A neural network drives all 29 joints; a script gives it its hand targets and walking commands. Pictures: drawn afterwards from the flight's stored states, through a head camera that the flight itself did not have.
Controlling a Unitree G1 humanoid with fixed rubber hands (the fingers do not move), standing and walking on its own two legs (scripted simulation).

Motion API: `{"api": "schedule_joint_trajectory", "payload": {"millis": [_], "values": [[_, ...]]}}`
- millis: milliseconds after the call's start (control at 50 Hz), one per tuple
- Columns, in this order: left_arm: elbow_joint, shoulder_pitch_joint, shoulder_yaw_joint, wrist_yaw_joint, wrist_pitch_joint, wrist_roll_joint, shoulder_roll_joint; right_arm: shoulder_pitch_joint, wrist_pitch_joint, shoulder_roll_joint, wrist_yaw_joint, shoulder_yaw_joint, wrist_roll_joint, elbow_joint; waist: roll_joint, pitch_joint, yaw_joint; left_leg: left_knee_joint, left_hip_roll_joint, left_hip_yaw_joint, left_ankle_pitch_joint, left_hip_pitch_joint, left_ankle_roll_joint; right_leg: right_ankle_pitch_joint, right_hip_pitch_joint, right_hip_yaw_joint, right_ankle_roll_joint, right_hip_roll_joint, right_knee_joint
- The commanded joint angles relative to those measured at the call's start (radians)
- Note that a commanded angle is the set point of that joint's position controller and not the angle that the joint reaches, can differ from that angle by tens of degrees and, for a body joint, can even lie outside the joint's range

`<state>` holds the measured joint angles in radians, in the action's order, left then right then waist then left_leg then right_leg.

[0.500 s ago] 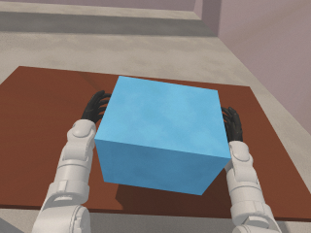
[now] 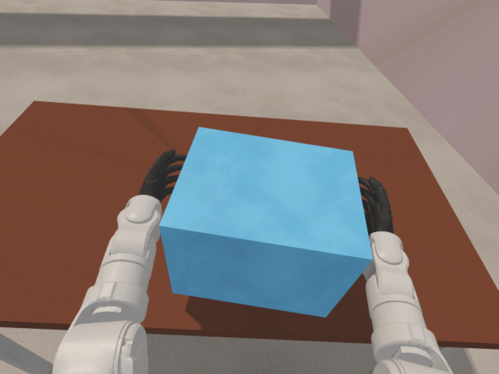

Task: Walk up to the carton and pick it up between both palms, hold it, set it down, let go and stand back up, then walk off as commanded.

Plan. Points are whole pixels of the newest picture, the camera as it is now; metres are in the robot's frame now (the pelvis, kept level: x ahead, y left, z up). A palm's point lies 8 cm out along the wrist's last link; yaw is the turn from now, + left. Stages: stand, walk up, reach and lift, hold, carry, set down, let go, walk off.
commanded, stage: set down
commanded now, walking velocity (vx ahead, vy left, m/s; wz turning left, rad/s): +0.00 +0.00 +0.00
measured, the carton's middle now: (262, 222) +0.38 -0.06 +0.03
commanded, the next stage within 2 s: none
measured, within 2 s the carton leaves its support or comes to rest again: rests again in 0.62 s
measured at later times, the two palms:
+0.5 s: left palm (155, 201) +0.41 +0.13 +0.06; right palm (372, 233) +0.33 -0.24 +0.06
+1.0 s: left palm (158, 204) +0.42 +0.13 +0.05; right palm (370, 232) +0.34 -0.24 +0.05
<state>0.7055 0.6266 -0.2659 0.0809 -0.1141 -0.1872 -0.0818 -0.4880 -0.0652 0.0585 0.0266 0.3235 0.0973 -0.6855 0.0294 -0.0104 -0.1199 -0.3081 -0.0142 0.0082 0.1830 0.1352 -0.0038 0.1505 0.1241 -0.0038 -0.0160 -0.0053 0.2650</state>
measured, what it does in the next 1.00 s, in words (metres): stands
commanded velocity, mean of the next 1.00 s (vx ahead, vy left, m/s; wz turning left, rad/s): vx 0.00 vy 0.00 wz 0.00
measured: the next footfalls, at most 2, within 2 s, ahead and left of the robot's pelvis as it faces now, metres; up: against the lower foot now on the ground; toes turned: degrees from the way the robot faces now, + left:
none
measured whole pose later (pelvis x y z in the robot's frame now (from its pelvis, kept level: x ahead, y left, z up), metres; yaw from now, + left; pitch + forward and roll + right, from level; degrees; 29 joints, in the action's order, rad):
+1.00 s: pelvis +0.01 +0.00 +0.00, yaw +0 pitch +6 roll -1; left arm 1.04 0.67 -0.28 0.04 0.22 -0.18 -0.11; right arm -0.51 -0.30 0.05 0.04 0.36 0.14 -0.88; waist 0.02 0.04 -0.12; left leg -0.33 -0.02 0.02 0.20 0.24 -0.01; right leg 0.15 0.22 0.01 -0.01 0.00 0.27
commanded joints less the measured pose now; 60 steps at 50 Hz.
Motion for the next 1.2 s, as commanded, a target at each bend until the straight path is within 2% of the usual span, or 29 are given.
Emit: {"api": "schedule_joint_trajectory", "payload": {"millis": [0,40,200,320,480,580,680,820,920,1180], "values": [[-0.072,0.54,0.251,0.071,0.088,0.01,0.491,-0.567,-0.098,-0.453,-0.108,-0.308,0.044,0.176,-0.015,0.502,-0.004,0.016,0.045,0.057,-0.214,-0.11,-0.037,-0.508,-0.162,0.086,-0.04,0.025,0.053],[-0.047,0.554,0.242,0.072,0.104,0.005,0.487,-0.569,-0.106,-0.454,-0.108,-0.289,0.06,0.162,-0.021,0.506,-0.01,0.016,0.044,0.058,-0.204,-0.112,-0.038,-0.487,-0.146,0.088,-0.039,0.025,0.048],[0.045,0.569,0.198,0.067,0.147,-0.021,0.486,-0.578,-0.132,-0.443,-0.121,-0.228,0.102,0.102,-0.047,0.483,0.005,0.027,0.027,0.062,-0.182,-0.127,-0.042,-0.34,-0.082,0.104,-0.021,0.032,0.018],[0.077,0.569,0.194,0.054,0.192,-0.026,0.496,-0.575,-0.163,-0.445,-0.133,-0.217,0.121,0.079,-0.049,0.508,0.016,0.015,0.017,0.063,-0.222,-0.15,-0.049,-0.318,-0.052,0.112,-0.015,0.037,0.01],[0.109,0.558,0.209,0.045,0.262,-0.018,0.503,-0.546,-0.208,-0.465,-0.131,-0.234,0.128,0.04,-0.041,0.55,0.004,-0.01,0.017,0.055,-0.281,-0.134,-0.051,-0.409,-0.066,0.104,-0.018,0.032,0.028],[0.125,0.532,0.236,0.04,0.312,-0.007,0.514,-0.515,-0.242,-0.489,-0.124,-0.274,0.118,0.02,-0.037,0.589,0.002,-0.033,0.02,0.05,-0.336,-0.115,-0.055,-0.524,-0.095,0.093,-0.023,0.028,0.051],[0.155,0.5,0.25,0.042,0.35,-0.008,0.508,-0.473,-0.259,-0.503,-0.116,-0.308,0.105,-0.043,-0.051,0.562,-0.001,-0.041,0.025,0.046,-0.351,-0.08,-0.057,-0.596,-0.11,0.082,-0.026,0.02,0.067],[0.214,0.464,0.237,0.052,0.372,-0.02,0.503,-0.454,-0.284,-0.497,-0.107,-0.31,0.094,-0.089,-0.056,0.505,-0.001,-0.038,0.026,0.039,-0.344,-0.049,-0.056,-0.622,-0.109,0.073,-0.023,0.018,0.072],[0.268,0.457,0.196,0.059,0.389,-0.037,0.489,-0.447,-0.29,-0.484,-0.11,-0.291,0.106,-0.128,-0.045,0.464,0.004,-0.024,0.022,0.039,-0.308,-0.034,-0.049,-0.578,-0.098,0.072,-0.017,0.013,0.066],[0.336,0.458,0.127,0.052,0.401,-0.076,0.476,-0.429,-0.278,-0.44,-0.128,-0.192,0.152,-0.181,-0.067,0.425,0.007,-0.004,0.001,0.053,-0.219,-0.071,-0.042,-0.31,0.045,0.096,0.005,0.021,0.014]]}}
